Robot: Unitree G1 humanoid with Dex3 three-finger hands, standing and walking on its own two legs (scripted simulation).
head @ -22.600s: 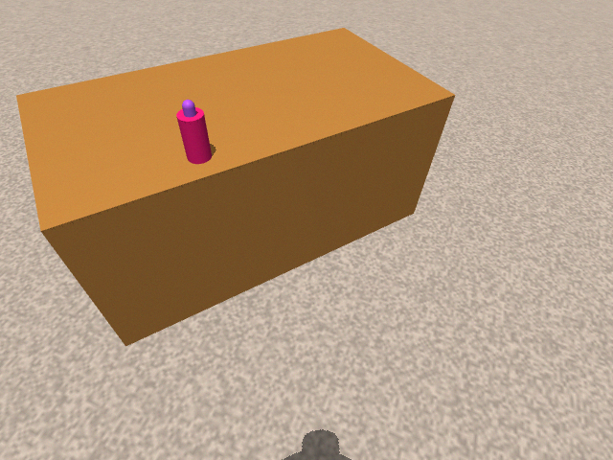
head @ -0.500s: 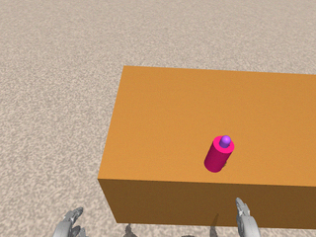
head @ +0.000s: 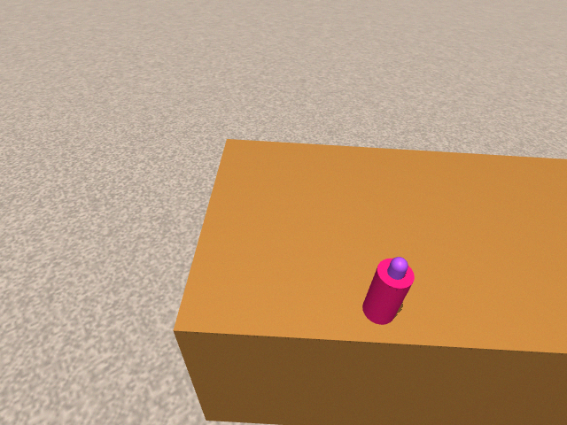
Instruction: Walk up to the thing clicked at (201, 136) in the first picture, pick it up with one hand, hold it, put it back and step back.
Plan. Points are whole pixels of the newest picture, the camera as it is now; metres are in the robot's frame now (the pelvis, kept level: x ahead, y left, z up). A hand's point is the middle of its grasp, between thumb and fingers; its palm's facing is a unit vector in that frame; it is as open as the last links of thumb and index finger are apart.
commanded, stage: home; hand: right
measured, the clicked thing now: (389, 287) +0.42 -0.21 -0.09
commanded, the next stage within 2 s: stand in 1.66 s
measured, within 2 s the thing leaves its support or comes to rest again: neither
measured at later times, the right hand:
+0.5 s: hand out of the picture +0.04 -0.27 -0.15, palm faces -0.07 +0.93 -0.36, open 17.3 cm
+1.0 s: hand out of the picture +0.06 -0.27 -0.15, palm faces -0.05 +0.93 -0.36, open 17.2 cm
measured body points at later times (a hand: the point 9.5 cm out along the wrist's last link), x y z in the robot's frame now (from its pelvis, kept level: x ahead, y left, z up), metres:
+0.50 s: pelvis -0.01 -0.01 +0.00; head -0.01 -0.01 +0.45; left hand +0.05 +0.29 -0.13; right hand +0.05 -0.32 -0.13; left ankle -0.03 +0.14 -0.74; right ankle +0.03 -0.13 -0.74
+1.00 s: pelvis +0.00 -0.01 +0.00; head -0.01 -0.01 +0.45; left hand +0.07 +0.29 -0.13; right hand +0.07 -0.32 -0.13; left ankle -0.03 +0.14 -0.74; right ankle +0.03 -0.13 -0.74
